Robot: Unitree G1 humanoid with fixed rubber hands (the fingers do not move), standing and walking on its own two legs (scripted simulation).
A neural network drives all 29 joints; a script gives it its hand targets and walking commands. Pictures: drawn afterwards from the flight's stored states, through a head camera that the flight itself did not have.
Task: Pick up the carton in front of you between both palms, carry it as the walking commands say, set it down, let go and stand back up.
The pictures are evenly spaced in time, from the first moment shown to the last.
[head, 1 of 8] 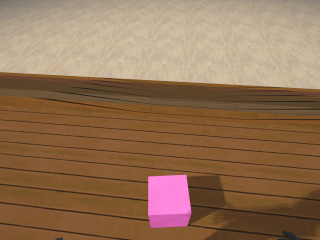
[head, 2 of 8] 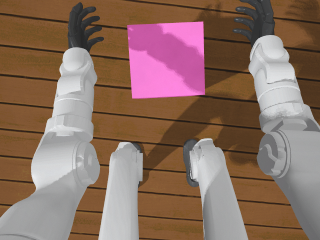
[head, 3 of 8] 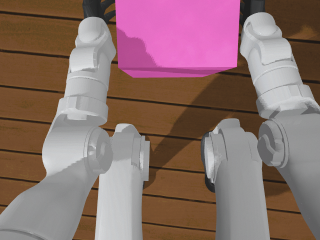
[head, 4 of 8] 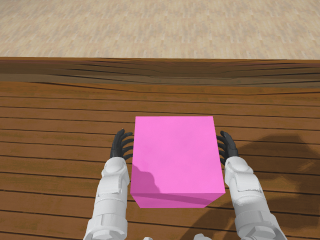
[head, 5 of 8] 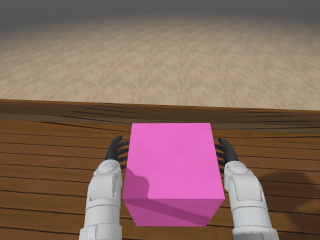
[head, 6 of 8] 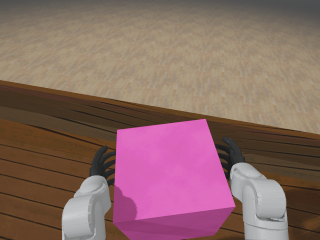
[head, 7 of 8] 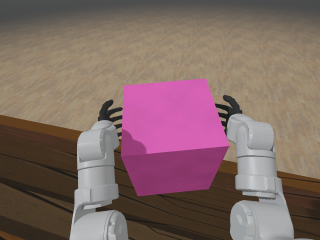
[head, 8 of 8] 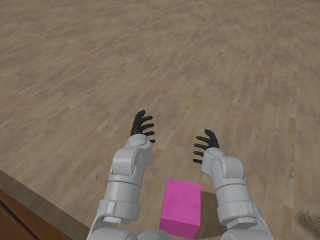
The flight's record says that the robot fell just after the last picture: yes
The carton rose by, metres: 0.69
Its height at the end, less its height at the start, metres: -1.20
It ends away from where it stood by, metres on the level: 3.04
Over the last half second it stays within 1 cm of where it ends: no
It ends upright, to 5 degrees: no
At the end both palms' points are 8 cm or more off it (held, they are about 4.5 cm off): yes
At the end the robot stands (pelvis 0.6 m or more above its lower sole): yes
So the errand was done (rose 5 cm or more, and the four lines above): no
